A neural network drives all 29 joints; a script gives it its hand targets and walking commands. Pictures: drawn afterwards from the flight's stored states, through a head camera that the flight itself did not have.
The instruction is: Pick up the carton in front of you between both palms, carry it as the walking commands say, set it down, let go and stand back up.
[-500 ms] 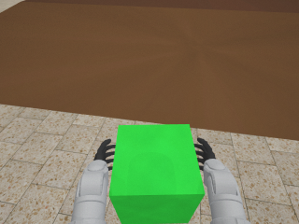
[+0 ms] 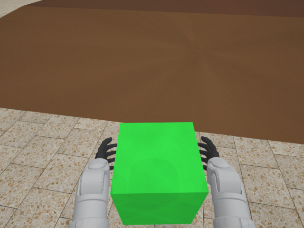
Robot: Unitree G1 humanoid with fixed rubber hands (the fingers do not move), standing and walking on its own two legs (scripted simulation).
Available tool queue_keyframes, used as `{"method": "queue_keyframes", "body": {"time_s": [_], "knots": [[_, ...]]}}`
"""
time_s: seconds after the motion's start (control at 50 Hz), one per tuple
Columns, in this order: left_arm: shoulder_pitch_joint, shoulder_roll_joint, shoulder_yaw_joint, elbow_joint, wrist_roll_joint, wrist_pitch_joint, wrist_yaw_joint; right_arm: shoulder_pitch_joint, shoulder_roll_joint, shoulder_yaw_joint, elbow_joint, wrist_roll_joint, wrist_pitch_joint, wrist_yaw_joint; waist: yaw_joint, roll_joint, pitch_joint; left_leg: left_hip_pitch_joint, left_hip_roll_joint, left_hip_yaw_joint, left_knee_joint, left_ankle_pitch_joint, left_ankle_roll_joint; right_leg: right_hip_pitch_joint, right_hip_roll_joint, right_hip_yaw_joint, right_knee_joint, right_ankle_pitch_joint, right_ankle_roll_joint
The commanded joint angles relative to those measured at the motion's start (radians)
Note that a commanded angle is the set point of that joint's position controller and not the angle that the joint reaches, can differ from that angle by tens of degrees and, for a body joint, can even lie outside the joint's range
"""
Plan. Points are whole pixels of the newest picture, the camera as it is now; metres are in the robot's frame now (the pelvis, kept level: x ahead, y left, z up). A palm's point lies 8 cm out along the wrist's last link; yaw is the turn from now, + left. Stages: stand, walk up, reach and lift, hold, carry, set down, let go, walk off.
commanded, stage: hold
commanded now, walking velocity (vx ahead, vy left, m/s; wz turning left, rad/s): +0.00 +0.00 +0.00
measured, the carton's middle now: (156, 175) +0.30 +0.00 -0.02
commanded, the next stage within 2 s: carry in 0.46 s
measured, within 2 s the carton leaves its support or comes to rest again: neither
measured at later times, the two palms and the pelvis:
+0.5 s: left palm (102, 162) +0.30 +0.15 +0.05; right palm (212, 160) +0.30 -0.15 +0.05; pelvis +0.01 +0.00 +0.00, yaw +0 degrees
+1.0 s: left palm (113, 119) +0.44 +0.14 +0.08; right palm (206, 120) +0.43 -0.16 +0.08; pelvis +0.18 -0.01 -0.01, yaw -3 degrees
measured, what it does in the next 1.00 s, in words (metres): walks ahead: left foot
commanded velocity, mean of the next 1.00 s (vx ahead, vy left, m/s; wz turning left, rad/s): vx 0.29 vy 0.00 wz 0.00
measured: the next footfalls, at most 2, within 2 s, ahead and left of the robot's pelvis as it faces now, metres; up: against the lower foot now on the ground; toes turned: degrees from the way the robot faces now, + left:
left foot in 0.90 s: +0.21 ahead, +0.09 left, +0.00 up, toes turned +9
right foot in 1.26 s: +0.48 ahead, -0.16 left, +0.00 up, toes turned -15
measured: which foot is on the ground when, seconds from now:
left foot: down 0.00-0.68, up 0.70-0.88, down 0.90-1.00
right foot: down 0.00-0.92, up 0.94-1.00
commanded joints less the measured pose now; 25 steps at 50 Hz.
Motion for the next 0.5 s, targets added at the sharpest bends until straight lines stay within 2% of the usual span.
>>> {"method": "queue_keyframes", "body": {"time_s": [0.0,0.42,0.44,0.48], "knots": [[-0.511,-0.893,-0.545,-0.03,-0.241,-0.034,-0.224,-0.496,0.883,0.533,-0.016,0.229,-0.027,0.218,-0.001,0.005,-0.222,0.053,-0.076,0.007,-0.066,0.025,0.004,-0.006,0.079,-0.013,-0.074,0.029,-0.01],[-0.415,-0.875,-0.564,-0.098,-0.253,-0.027,-0.214,-0.4,0.873,0.553,-0.081,0.244,-0.018,0.207,0.0,0.003,-0.247,0.089,-0.082,0.002,-0.068,0.174,0.001,0.039,0.084,-0.006,-0.078,0.181,-0.002],[-0.456,-0.878,-0.584,-0.09,-0.269,-0.019,-0.215,-0.44,0.877,0.576,-0.09,0.263,-0.011,0.207,0.001,0.012,-0.308,-0.018,0.113,0.025,0.025,0.061,0.013,-0.077,-0.104,-0.012,0.016,0.077,-0.014],[-0.466,-0.883,-0.614,-0.12,-0.302,-0.013,-0.216,-0.435,0.889,0.593,-0.11,0.285,-0.003,0.201,0.0,0.023,-0.288,-0.111,0.111,-0.027,-0.034,-0.41,0.025,-0.188,-0.079,0.01,-0.005,-0.373,-0.023]]}}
